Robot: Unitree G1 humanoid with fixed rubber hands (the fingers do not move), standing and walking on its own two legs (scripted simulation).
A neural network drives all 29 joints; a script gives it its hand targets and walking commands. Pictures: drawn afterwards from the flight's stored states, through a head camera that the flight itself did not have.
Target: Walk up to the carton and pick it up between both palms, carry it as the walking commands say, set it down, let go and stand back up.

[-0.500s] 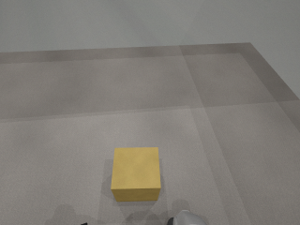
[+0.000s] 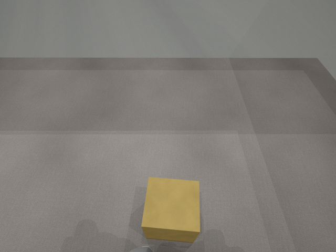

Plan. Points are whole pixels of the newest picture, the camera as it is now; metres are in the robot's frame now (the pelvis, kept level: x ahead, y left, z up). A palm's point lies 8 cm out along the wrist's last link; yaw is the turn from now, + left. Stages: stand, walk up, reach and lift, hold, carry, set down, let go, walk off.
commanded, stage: walk up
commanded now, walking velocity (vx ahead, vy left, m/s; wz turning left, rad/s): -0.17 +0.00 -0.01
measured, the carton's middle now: (171, 210) +0.39 +0.02 -0.62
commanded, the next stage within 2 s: none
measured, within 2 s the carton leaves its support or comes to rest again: neither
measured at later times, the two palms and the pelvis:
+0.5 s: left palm out of the picture -0.16 +0.32 -0.12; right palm out of the picture -0.09 -0.16 -0.13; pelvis -0.08 +0.08 +0.01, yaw -2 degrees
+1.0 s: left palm out of the picture -0.01 +0.34 -0.13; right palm out of the picture -0.20 -0.12 -0.09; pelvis -0.08 +0.09 +0.02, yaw -2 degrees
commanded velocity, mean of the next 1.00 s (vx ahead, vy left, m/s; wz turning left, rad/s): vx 0.01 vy -0.07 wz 0.00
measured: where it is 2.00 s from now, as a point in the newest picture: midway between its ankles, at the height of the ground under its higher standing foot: outside the picture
